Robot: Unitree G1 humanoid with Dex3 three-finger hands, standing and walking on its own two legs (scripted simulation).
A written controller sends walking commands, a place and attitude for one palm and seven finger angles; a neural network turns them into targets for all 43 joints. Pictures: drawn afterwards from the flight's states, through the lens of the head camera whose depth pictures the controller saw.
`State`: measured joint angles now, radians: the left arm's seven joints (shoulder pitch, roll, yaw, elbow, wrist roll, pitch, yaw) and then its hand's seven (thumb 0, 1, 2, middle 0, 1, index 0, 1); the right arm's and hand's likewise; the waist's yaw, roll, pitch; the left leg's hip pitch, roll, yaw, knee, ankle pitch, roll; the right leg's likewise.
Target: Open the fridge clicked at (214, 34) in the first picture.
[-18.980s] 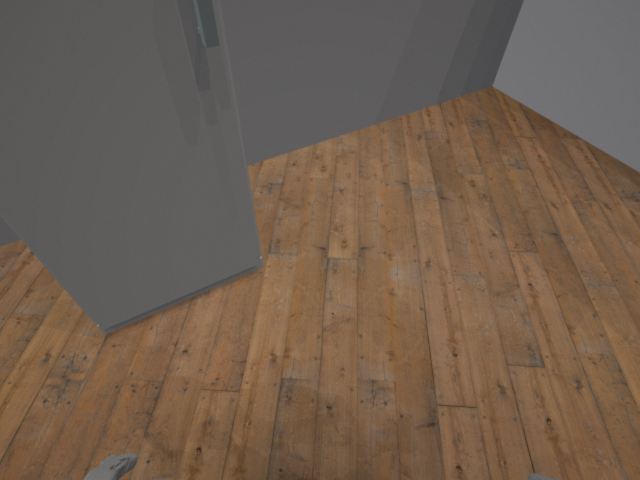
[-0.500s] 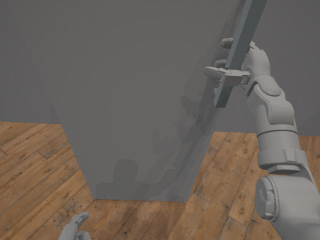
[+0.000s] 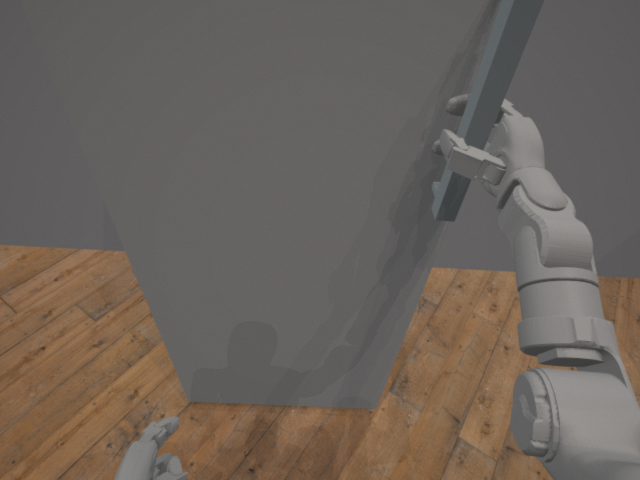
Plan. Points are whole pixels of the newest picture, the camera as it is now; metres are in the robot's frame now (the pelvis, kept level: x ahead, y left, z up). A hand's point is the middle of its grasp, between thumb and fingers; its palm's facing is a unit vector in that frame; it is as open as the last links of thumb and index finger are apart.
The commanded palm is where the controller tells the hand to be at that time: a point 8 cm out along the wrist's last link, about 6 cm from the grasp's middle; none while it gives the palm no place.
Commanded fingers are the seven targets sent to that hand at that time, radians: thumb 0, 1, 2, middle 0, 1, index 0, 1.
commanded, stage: grip the handle and tug to test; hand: right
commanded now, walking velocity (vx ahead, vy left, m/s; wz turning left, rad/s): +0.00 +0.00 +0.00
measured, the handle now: (470, 115) +0.47 -0.13 +0.27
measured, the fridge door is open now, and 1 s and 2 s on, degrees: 0 1 23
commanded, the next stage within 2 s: pull the door a little, standing still in 0.54 s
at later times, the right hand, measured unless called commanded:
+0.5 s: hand (456, 153) +0.42 -0.11 +0.25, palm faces -0.05 +1.00 +0.01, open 6.1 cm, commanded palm +0.37 -0.18 +0.25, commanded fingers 0.00 -0.90 -0.90 0.45 1.40 0.45 1.40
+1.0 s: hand (456, 159) +0.41 -0.11 +0.25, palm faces -0.05 +1.00 -0.02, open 6.3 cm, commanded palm +0.35 -0.16 +0.25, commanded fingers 0.00 -0.90 -0.90 0.45 1.40 0.45 1.40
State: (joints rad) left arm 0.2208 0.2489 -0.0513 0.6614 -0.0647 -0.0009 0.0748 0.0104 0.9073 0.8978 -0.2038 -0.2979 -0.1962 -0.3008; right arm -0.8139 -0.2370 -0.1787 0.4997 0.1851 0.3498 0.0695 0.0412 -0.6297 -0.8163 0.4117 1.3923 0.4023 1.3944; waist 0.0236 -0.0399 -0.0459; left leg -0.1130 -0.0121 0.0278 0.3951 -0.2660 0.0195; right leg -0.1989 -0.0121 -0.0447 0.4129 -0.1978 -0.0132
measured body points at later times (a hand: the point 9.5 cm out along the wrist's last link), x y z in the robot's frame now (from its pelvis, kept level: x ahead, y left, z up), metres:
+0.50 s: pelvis +0.01 +0.00 +0.00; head -0.02 +0.02 +0.45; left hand +0.15 +0.24 -0.10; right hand +0.42 -0.16 +0.25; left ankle -0.03 +0.11 -0.74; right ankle +0.01 -0.11 -0.74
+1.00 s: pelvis +0.05 +0.00 +0.00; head +0.02 +0.04 +0.45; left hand +0.25 +0.23 -0.08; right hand +0.41 -0.16 +0.25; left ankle -0.03 +0.10 -0.74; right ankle +0.02 -0.11 -0.74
